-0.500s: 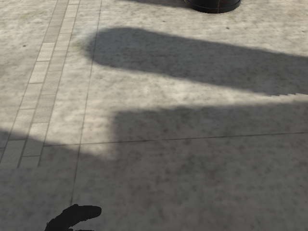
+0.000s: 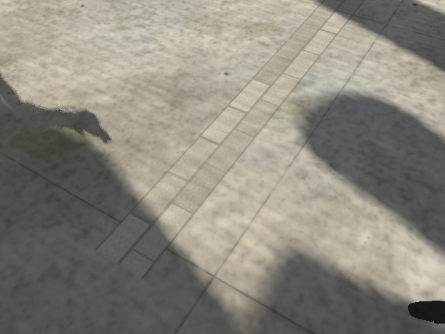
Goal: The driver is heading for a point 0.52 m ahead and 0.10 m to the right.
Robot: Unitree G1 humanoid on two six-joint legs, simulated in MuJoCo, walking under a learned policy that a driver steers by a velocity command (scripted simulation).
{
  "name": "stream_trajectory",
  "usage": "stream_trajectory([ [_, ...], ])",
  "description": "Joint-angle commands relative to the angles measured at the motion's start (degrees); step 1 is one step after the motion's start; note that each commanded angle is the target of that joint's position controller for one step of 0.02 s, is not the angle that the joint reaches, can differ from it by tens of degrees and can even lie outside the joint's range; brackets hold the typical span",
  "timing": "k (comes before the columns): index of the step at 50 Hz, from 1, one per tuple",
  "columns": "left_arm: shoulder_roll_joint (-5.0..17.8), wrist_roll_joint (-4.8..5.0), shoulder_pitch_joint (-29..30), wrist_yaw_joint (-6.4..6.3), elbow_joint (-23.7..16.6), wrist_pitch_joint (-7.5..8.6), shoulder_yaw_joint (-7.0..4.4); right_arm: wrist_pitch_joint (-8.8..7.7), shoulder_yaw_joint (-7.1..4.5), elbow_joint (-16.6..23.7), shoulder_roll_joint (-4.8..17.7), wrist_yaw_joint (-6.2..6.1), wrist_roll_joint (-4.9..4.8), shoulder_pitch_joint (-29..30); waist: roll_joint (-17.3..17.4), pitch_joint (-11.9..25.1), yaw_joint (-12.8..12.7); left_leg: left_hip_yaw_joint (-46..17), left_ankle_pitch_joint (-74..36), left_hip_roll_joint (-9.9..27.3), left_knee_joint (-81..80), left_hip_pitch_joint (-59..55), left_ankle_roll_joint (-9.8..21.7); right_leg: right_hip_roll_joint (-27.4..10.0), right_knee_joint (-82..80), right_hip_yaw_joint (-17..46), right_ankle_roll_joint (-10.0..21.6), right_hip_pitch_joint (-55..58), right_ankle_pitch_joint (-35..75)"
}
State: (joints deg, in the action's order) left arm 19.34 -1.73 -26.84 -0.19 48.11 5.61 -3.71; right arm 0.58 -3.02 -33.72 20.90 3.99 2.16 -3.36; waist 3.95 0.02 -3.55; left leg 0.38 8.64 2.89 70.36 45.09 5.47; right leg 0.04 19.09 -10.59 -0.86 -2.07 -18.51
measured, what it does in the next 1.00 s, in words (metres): walks ahead: left foot, then right foot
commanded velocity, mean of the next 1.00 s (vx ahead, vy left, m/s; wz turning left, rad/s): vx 0.47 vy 0.00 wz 0.04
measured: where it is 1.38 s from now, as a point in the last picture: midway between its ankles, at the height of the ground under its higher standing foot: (232, 292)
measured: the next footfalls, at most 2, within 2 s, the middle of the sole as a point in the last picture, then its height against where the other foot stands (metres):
left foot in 0.20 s outside the picture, level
right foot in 0.58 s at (263, 270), level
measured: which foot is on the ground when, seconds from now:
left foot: up 0.00-0.18, down 0.20-0.60, up 0.62-0.98, down 1.00-1.00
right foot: down 0.00-0.20, up 0.22-0.56, down 0.58-1.00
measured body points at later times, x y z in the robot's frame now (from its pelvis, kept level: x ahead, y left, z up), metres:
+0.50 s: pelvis +0.42 +0.02 +0.00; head +0.47 +0.03 +0.45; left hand +0.54 +0.28 -0.12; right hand +0.46 -0.24 -0.13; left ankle +0.32 +0.07 -0.73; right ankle +0.61 -0.08 -0.68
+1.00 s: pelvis +0.58 +0.03 +0.00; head +0.58 +0.03 +0.45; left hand +0.66 +0.27 -0.14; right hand +0.65 -0.22 -0.14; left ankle +0.58 +0.15 -0.74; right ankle +0.66 -0.04 -0.74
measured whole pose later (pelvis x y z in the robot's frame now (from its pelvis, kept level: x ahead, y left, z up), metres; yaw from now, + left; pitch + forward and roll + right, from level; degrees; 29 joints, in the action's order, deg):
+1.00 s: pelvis +0.58 +0.03 +0.00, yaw +1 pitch +0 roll -1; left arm 11.9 -1.2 -12.9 -0.5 49.0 -0.9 -0.5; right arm 2.2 -0.1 -51.5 12.3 -2.1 1.3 -14.8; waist 0.5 -0.7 -0.3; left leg -1.4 17.1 0.8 31.2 14.6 1.6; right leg 4.8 25.6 -2.6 5.0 -19.5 -6.1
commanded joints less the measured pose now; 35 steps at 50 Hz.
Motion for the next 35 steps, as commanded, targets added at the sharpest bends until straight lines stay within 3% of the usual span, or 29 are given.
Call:
stream_trajectory([
  [1, 2.21, -0.02, 5.36, 0.32, -3.26, 2.1, 0.7, -0.06, 1.41, 5.53, -0.67, 0.99, -0.25, 3.93, -6.79, -6.3, 4.26, 1.27, -7.77, 1.53, -8.36, -0.23, 0.41, -11.89, -12.15, 1.61, 2.48, -5.27, 26.21],
  [3, 3.47, -0.05, 2.28, 0.03, -1.8, 1.94, 0.44, -0.26, 1.96, 6.13, -1.38, 1.83, -0.21, 8.37, -5.36, -8.64, 2.72, 6.22, -9.19, -0.05, -17.5, -3.2, 2.12, -10.73, -12.84, -2.95, 0.97, -2.68, 34.3],
  [4, 4.64, -0.32, 1.42, -0.21, -1.64, 1.88, 0.34, -0.57, 2.38, 6.44, -2.32, 2.08, -0.25, 9.32, -6.26, -8.7, 2.89, 7.46, -8.87, -1.25, -22.28, -7.91, 3.4, -11.44, -12.14, -4.21, 0.8, -2.65, 43.65],
  [6, 6.78, -0.12, -2.55, -1.03, -0.58, 1.16, 0.21, -1.16, 2.36, 4.96, -2.09, 1.61, 0.15, 7.82, -8.32, -5.81, 3.78, 10.3, -5.69, -6.58, -25.89, -15.81, 5.38, -12.96, -7.04, -4.28, 0.99, 1.86, 69.87],
  [7, 8.79, -0.15, -2.61, -1.45, -0.22, 0.41, -0.03, -1.46, 1.99, 3.33, -1.18, 0.9, 0.47, 3.48, -10.1, -3.53, 6.62, 9.24, -1.91, -8.67, -27.39, -21.41, 6.31, -14.64, -1.36, -3.63, 1.85, 3.16, 78.09],
  [8, 11.06, -0.13, -0.94, -1.81, -0.48, -0.44, -0.37, -1.68, 0.91, 0.7, 1.24, 0.1, 0.76, -4.92, -11.1, 0.59, 11.59, 7.29, 2.63, -10.23, -29.13, -30.46, 7.47, -16.18, 9.48, -2.79, 3.3, 2.73, 82.54],
  [9, 11.86, 0.01, 1.66, -1.83, -1.28, -1.11, -0.37, -2.0, -0.47, -3.18, 3.66, -0.96, 0.7, -16.54, -11.47, 5.16, 17.15, 3.57, 3.16, -9.59, -34.97, -43.61, 8.86, -16.07, 23.85, -2.27, 5.28, -1.83, 78.54],
  [10, 9.49, 0.16, 2.66, -1.43, -2.26, -1.43, -0.11, -1.99, -2.17, -5.45, 7.36, -2.25, 1.13, -22.5, -7.66, 9.56, 18.69, -4.98, 7.8, -3.16, -37.01, -57.88, 9.94, -11.37, 46.01, -1.98, 5.82, -13.48, 46.93],
  [11, 0.2, 2.16, -4.96, -0.2, -5.95, -1.23, 1.89, -2.06, -3.02, -3.29, 12.49, -3.15, 1.93, -17.56, 9.27, 19.39, 8.13, -35.04, 9.57, 18.19, -39.79, -74.07, 14.47, -1.78, 70.95, 3.41, 3.89, -34.67, -11.2],
  [12, 5.6, 2.57, 3.19, -0.52, -8.12, -0.61, 0.95, -2.0, -3.4, -2.37, 10.81, -3.75, 0.89, -21.01, -1.58, 23.97, 14.02, -41.62, 11.77, 19.22, -48.42, -71.29, 14.52, -0.15, 75.01, 15.02, 5.39, -39.68, -4.92],
  [13, 4.23, 3.29, 7.01, -0.58, -8.81, -0.31, 1.11, -2.89, -2.84, -4.9, 8.44, -4.46, 0.78, -18.69, -3.12, 11.53, 11.21, -32.89, 1.76, 18.26, -50.86, -61.29, 13.27, -2.17, 72.0, 14.92, 4.87, -42.5, -0.4],
  [14, 2.62, 2.79, 5.78, -0.41, -7.58, -0.53, 1.61, -3.99, -1.69, -6.42, 4.56, -4.42, 0.32, -16.8, -6.61, 1.95, 7.28, -25.24, -13.58, 16.82, -52.17, -48.9, 12.05, -4.38, 65.84, 13.95, 4.38, -39.64, 0.23],
  [15, 1.1, 1.98, 4.46, -0.2, -6.08, -1.67, 1.73, -5.2, -0.94, -6.83, 2.22, -4.29, 0.2, -14.35, -7.99, -0.98, 4.1, -18.3, -23.21, 14.53, -52.35, -41.93, 10.25, -5.84, 61.18, 14.85, 3.82, -35.65, -0.46],
  [16, 0.19, 1.3, 0.81, 0.13, -4.09, -3.14, 1.71, -5.85, -0.27, -6.97, 0.2, -4.28, -0.34, -13.03, -7.07, -2.08, 1.7, -12.14, -30.31, 13.41, -53.76, -35.99, 8.74, -5.88, 58.21, 14.49, 2.97, -30.23, -0.93],
  [17, -0.19, 0.82, -0.55, 0.5, -3.15, -4.29, 1.37, -6.43, 0.33, -7.4, -1.5, -3.98, -0.87, -12.66, -5.55, -1.89, 0.4, -7.89, -34.78, 12.26, -54.83, -33.4, 7.19, -6.09, 54.61, 14.25, 2.62, -27.53, -1.17],
  [19, -1.28, 0.58, 2.45, 1.24, -4.11, -5.0, 1.02, -7.45, 0.5, -8.34, -1.41, -3.8, -1.47, -11.89, -2.05, -3.1, -0.2, -1.0, -43.79, 9.27, -56.56, -32.23, 5.7, -4.69, 48.81, 12.09, 2.31, -28.64, 2.65],
  [22, -4.37, 0.89, 9.15, 2.2, -6.39, -3.76, 2.2, -7.82, 0.97, -9.12, -1.95, -3.94, -1.8, -9.19, 1.27, -3.75, 0.01, 9.29, -41.86, 1.89, -57.62, -29.89, 2.87, -2.07, 27.82, 7.27, 2.76, -24.02, 17.06],
  [24, -4.95, 0.68, 11.52, 2.66, -6.16, -2.98, 2.66, -8.01, 0.91, -10.41, -1.25, -4.18, -2.4, -12.67, 0.77, -1.53, 2.52, 9.83, -40.96, 2.33, -55.7, -34.03, 2.55, 0.84, 18.17, 4.65, 3.16, -19.84, 26.94],
  [27, -2.09, -1.03, 6.17, 2.36, -4.5, -2.62, 1.73, -7.4, 0.01, -11.67, 2.04, -5.16, -2.84, -14.03, 1.69, 2.1, 0.42, 8.54, -48.75, 5.54, -46.1, -39.4, 0.76, 4.5, 14.6, 4.53, 5.29, -12.46, 25.27],
  [28, -0.55, -1.67, 0.98, 2.12, -2.82, -2.31, 1.07, -6.72, -0.21, -11.64, 2.66, -5.63, -2.72, -13.26, 1.73, 3.79, -2.15, 8.28, -48.45, 5.66, -38.66, -40.13, -0.19, 4.82, 12.59, 6.12, 6.35, -8.24, 24.47],
  [29, 0.79, -2.16, -3.59, 1.86, -1.23, -1.72, 0.52, -5.98, -0.28, -11.38, 2.9, -5.88, -3.01, -12.06, 0.33, 4.78, -5.14, 8.83, -41.35, 3.86, -28.04, -39.54, -1.25, 3.75, 6.66, 7.7, 7.35, -3.94, 29.67],
  [30, 5.45, -1.99, -5.34, 1.32, -0.81, -1.19, -0.56, -5.28, -0.15, -10.66, 1.62, -5.95, -3.23, -14.11, -7.48, 7.36, -5.23, 10.59, -14.76, -2.79, -8.47, -35.14, -2.53, -4.45, 7.78, 14.17, 10.06, 1.54, 60.84],
  [31, 8.09, -0.96, -1.09, 0.71, -2.14, -1.48, -0.85, -4.45, 1.64, -11.45, -6.03, -5.53, -4.61, -29.22, -19.87, 20.23, 4.27, 2.72, 30.19, -9.38, 11.47, -21.22, -4.26, -22.79, 16.61, 33.91, 21.81, 19.45, 99.44],
  [32, 5.89, 2.1, -0.72, 0.68, -4.03, -1.87, -0.5, -3.46, 1.55, -13.54, -2.72, -5.78, -3.38, -28.6, -10.37, 27.18, 0.44, -8.77, 24.95, -9.09, 12.0, -21.19, -4.18, -23.49, 12.13, 36.56, 24.0, 16.91, 90.18],
  [33, 3.88, 2.5, 5.47, 0.04, -5.05, -2.56, 0.03, -2.88, 1.24, -12.7, -0.93, -5.68, -2.73, -23.43, -7.73, 18.36, 1.93, -8.14, 21.24, -6.81, 10.6, -19.0, -4.46, -21.09, 7.03, 32.86, 23.04, 8.0, 69.13],
  [34, -0.38, 2.21, 10.32, -0.24, -5.32, -3.32, 1.5, -2.42, 1.12, -12.37, -0.1, -5.66, -1.27, -19.7, -4.11, 9.47, 3.79, -5.97, 19.79, -4.33, 4.73, -18.26, -4.54, -17.99, 3.12, 29.65, 20.08, -1.17, 54.35],
  [35, -2.2, 2.02, 11.01, -0.46, -4.88, -3.31, 2.32, -1.59, 1.15, -11.84, -0.56, -5.61, -0.54, -16.9, -3.63, 4.95, 4.12, -5.68, 18.84, -2.91, -0.61, -19.67, -4.81, -15.89, 0.88, 26.67, 17.65, -6.88, 51.17],
])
